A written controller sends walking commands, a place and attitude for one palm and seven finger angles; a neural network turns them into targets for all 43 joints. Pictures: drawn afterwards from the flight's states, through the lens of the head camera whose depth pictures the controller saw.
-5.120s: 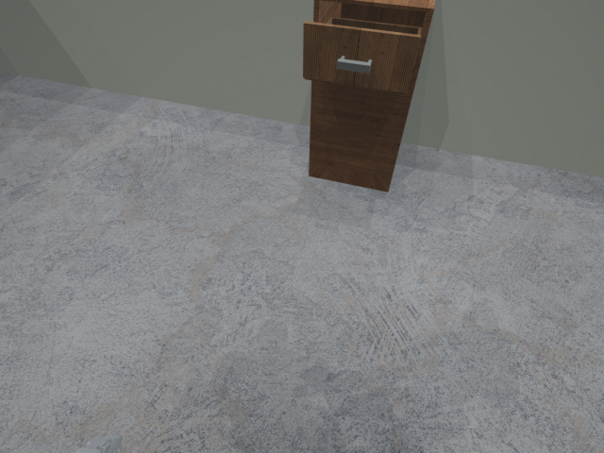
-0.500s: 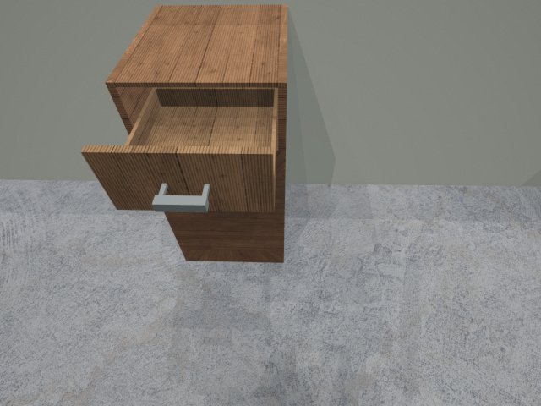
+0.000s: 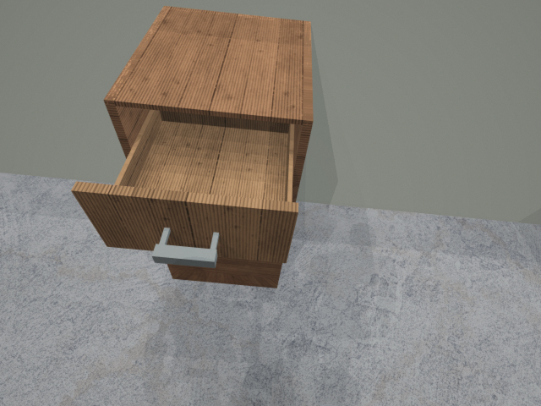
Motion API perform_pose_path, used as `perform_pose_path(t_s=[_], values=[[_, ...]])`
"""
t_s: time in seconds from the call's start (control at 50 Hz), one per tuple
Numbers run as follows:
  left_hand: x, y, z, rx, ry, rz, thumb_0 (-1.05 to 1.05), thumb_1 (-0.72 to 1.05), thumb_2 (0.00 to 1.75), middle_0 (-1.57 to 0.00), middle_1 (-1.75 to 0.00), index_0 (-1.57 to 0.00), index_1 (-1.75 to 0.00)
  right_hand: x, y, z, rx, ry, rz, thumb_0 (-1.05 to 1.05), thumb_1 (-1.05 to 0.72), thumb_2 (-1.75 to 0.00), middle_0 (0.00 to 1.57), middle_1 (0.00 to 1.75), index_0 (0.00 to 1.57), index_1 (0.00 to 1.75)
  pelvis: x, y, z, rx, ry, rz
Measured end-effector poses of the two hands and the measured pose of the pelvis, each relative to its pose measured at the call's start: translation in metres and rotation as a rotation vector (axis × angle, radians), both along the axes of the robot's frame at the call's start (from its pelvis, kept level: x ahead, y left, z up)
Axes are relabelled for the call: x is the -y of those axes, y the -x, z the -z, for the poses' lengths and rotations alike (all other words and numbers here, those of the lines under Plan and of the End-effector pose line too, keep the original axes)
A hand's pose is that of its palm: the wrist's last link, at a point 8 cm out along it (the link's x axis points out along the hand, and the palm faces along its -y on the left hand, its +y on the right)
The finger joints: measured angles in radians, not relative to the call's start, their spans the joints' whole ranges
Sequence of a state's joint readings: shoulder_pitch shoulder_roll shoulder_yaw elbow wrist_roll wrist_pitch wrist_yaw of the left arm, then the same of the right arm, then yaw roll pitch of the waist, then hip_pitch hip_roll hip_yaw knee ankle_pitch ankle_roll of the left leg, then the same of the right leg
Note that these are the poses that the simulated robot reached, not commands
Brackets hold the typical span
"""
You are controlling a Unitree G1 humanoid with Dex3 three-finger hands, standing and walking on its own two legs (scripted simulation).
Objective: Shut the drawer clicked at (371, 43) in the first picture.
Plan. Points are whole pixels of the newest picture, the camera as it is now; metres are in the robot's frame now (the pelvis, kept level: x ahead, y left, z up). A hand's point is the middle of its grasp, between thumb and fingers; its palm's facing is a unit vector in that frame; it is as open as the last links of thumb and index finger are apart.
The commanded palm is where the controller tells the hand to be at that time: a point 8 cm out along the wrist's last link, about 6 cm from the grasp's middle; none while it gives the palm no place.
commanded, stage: come to a stop and stand still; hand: left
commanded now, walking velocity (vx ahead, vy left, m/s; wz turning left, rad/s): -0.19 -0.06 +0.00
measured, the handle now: (188, 245) +0.37 +0.18 -0.05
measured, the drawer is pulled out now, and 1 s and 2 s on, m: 0.22 0.22 0.22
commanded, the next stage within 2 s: look again from close up in 1.12 s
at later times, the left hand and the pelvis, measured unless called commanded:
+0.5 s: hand out of the picture +0.03 +0.11 -0.15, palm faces +0.05 -0.95 -0.30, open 7.3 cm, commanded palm none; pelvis -0.02 -0.08 +0.00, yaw +0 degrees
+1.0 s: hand out of the picture -0.05 +0.16 -0.18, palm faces +0.05 -0.98 -0.21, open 7.4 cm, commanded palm none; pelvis -0.04 -0.02 +0.00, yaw -1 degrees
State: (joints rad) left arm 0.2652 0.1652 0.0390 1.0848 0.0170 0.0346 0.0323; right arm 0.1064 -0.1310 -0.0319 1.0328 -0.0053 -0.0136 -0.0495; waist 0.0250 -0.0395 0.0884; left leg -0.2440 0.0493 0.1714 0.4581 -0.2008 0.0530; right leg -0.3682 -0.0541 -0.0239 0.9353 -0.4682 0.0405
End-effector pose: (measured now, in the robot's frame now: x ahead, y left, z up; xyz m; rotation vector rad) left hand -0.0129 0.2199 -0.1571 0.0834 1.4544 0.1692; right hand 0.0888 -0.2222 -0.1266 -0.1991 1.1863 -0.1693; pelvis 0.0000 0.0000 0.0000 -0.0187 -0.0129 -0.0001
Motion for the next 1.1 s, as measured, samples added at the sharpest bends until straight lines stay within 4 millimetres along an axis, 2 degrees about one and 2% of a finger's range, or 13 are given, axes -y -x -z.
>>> perform_pose_path(t_s=[0.12,0.24,0.3,0.4,0.5,0.56,0.64,0.74,0.8,0.88,1.0,1.1], values=[[-0.004,-0.035,-0.008,0.072,-0.066,0.024,0.0,0.91,0.9,-0.19,-0.3,-0.2,-0.3,0.028,0.015,0.004,-0.046,0.004,0.032,-0.01,-0.93,-0.9,0.2,0.3,0.2,0.3,0.019,0.003,0.0,-0.001,-0.002,0.006],[0.015,-0.056,-0.02,0.167,-0.139,0.061,0.0,0.91,0.9,-0.19,-0.3,-0.2,-0.3,0.065,0.038,0.027,-0.079,-0.044,0.059,0.0,-0.92,-0.9,0.2,0.3,0.2,0.3,0.05,0.009,0.01,0.004,-0.032,0.01],[0.033,-0.054,-0.023,0.183,-0.161,0.087,0.0,0.91,0.9,-0.19,-0.3,-0.2,-0.3,0.081,0.05,0.042,-0.098,-0.078,0.08,0.0,-0.91,-0.9,0.2,0.3,0.2,0.3,0.064,0.012,0.015,0.008,-0.046,0.012],[0.059,-0.043,-0.039,0.169,-0.144,0.089,0.0,0.91,0.9,-0.2,-0.3,-0.2,-0.3,0.094,0.07,0.039,-0.142,-0.104,0.086,0.01,-0.91,-0.9,0.2,0.3,0.19,0.3,0.073,0.015,0.002,0.002,-0.068,0.014],[0.061,-0.031,-0.046,0.173,-0.155,0.058,0.0,0.92,0.9,-0.2,-0.3,-0.21,-0.3,0.099,0.086,0.032,-0.184,-0.1,0.066,0.01,-0.91,-0.9,0.19,0.3,0.19,0.3,0.077,0.02,-0.004,-0.006,-0.084,0.003],[0.056,-0.018,-0.046,0.164,-0.155,0.04,0.0,0.91,0.9,-0.2,-0.3,-0.21,-0.3,0.098,0.088,0.029,-0.193,-0.088,0.05,0.01,-0.91,-0.9,0.19,0.3,0.19,0.3,0.074,0.024,-0.006,-0.008,-0.084,-0.004],[0.044,0.004,-0.039,0.13,-0.139,0.021,0.0,0.91,0.9,-0.2,-0.3,-0.21,-0.3,0.091,0.082,0.023,-0.167,-0.066,0.029,0.01,-0.91,-0.9,0.19,0.3,0.19,0.3,0.065,0.03,-0.005,-0.01,-0.075,-0.006],[0.021,0.031,-0.018,0.073,-0.098,-0.007,0.0,0.9,0.9,-0.2,-0.3,-0.21,-0.3,0.069,0.069,0.016,-0.082,-0.02,0.007,0.01,-0.91,-0.9,0.19,0.3,0.19,0.3,0.041,0.038,0.004,-0.008,-0.034,-0.003],[0.008,0.04,-0.006,0.044,-0.076,-0.017,0.0,0.91,0.9,-0.2,-0.3,-0.2,-0.3,0.05,0.071,0.011,-0.061,-0.005,-0.001,0.01,-0.91,-0.9,0.19,0.3,0.19,0.3,0.03,0.041,0.007,0.001,-0.026,-0.004],[0.002,0.043,-0.006,0.029,-0.056,-0.005,0.0,0.91,0.9,-0.2,-0.3,-0.2,-0.3,0.028,0.077,0.007,-0.07,-0.018,-0.001,0.01,-0.92,-0.9,0.2,0.3,0.19,0.3,0.022,0.041,0.001,0.001,-0.028,0.003],[0.008,0.038,-0.007,0.041,-0.05,0.027,0.0,0.91,0.9,-0.19,-0.3,-0.2,-0.3,0.02,0.089,0.018,-0.09,-0.043,0.03,0.0,-0.94,-0.9,0.2,0.3,0.2,0.3,0.017,0.043,0.004,0.002,-0.05,0.016],[0.018,0.035,-0.014,0.046,-0.033,0.053,0.0,0.91,0.9,-0.19,-0.3,-0.2,-0.3,0.019,0.109,0.021,-0.129,-0.058,0.064,0.0,-0.94,-0.9,0.2,0.3,0.2,0.3,0.014,0.043,0.0,0.009,-0.029,0.015]])
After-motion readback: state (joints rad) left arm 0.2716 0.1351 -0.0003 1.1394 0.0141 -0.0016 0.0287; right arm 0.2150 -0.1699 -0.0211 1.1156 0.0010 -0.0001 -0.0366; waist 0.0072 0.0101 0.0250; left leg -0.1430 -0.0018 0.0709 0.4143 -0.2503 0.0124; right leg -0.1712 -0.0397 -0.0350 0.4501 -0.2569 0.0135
